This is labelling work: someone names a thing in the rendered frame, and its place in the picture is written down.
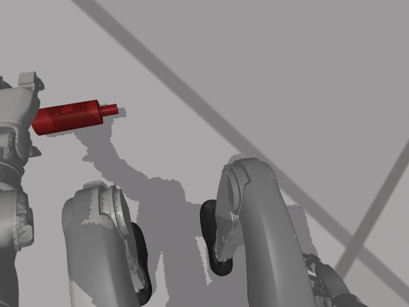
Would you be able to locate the right robot foot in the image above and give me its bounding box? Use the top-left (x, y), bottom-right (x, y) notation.
top-left (200, 200), bottom-right (233, 276)

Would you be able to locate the left robot arm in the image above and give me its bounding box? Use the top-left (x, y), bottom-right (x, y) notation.
top-left (0, 122), bottom-right (34, 307)

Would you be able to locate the left robot foot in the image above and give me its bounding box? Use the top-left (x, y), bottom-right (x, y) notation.
top-left (131, 222), bottom-right (152, 306)

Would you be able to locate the right robot arm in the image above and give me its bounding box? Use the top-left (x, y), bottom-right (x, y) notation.
top-left (331, 293), bottom-right (368, 307)

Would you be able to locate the left robot hand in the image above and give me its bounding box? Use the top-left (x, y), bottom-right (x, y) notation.
top-left (0, 72), bottom-right (45, 157)

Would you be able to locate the bottle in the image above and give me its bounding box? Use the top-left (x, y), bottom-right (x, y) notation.
top-left (31, 100), bottom-right (119, 136)

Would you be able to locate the right robot hand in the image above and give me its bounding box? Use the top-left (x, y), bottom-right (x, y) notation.
top-left (302, 253), bottom-right (350, 307)

